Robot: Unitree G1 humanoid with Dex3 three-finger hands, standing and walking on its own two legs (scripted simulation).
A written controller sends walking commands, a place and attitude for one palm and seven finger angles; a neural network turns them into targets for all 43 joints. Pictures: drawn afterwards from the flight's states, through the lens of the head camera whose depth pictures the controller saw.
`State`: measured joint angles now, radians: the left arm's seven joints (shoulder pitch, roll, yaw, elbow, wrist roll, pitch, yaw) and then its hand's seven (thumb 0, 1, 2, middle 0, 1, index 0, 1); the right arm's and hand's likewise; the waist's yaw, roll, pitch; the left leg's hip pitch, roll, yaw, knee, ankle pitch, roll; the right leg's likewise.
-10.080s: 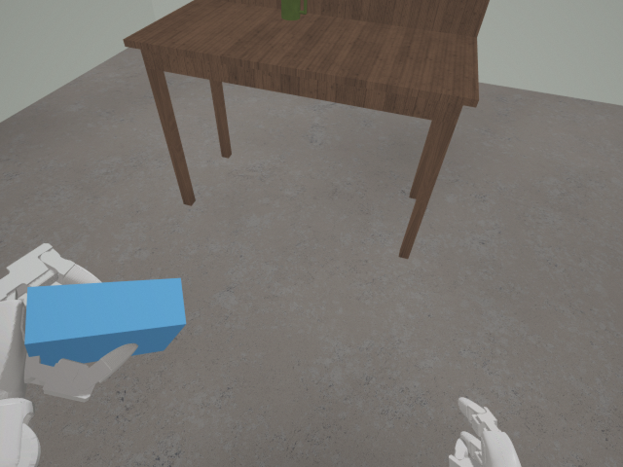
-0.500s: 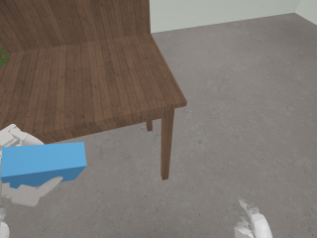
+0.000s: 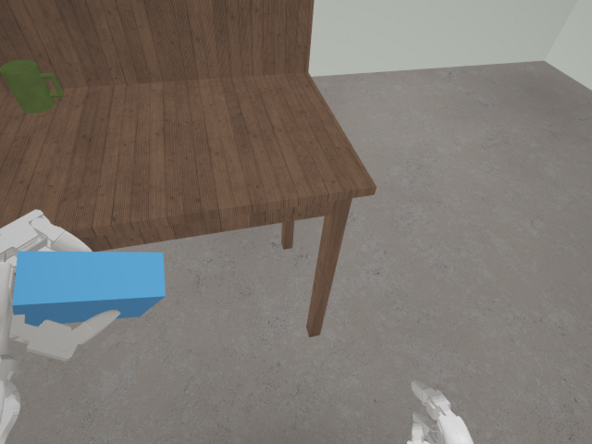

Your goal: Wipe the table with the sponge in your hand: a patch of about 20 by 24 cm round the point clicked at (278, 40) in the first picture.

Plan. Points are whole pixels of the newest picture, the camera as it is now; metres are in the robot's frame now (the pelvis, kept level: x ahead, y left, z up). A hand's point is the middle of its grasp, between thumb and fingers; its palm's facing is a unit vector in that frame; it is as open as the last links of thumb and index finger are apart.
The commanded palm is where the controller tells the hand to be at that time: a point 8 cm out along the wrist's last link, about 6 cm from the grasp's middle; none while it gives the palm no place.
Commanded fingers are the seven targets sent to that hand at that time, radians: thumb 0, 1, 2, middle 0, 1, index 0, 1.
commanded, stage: come to a stop and stand still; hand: left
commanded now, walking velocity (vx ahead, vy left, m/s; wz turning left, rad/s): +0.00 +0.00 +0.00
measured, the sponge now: (111, 288) +0.23 +0.23 +0.14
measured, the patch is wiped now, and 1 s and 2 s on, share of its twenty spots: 0.00 0.00 0.00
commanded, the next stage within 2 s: look again from close up in 0.74 s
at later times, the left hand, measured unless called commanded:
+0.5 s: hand (94, 249) +0.25 +0.25 +0.17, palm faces +0.39 -0.83 -0.39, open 9.2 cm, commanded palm +0.19 +0.28 +0.18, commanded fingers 0.00 0.10 1.30 -1.20 -1.60 -1.20 -1.60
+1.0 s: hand (97, 252) +0.25 +0.25 +0.17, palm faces +0.41 -0.83 -0.38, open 9.2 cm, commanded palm +0.20 +0.28 +0.18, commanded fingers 0.00 0.10 1.30 -1.20 -1.60 -1.20 -1.60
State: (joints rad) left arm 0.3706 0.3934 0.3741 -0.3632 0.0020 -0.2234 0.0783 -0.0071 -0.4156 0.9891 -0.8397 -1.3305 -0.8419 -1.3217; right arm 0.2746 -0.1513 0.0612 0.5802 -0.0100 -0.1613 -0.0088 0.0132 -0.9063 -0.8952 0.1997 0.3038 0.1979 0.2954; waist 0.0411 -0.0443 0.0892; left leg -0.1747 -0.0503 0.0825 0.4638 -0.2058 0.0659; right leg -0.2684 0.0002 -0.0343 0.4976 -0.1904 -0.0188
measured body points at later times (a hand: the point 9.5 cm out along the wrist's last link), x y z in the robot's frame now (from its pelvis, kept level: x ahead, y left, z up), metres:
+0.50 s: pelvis +0.04 +0.00 +0.01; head +0.06 +0.01 +0.46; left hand +0.23 +0.29 +0.19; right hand +0.23 -0.22 -0.06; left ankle +0.04 +0.08 -0.74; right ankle +0.09 -0.10 -0.74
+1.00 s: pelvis +0.05 -0.01 +0.01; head +0.06 +0.00 +0.46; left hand +0.23 +0.29 +0.19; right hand +0.25 -0.22 -0.06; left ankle +0.04 +0.08 -0.74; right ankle +0.09 -0.10 -0.74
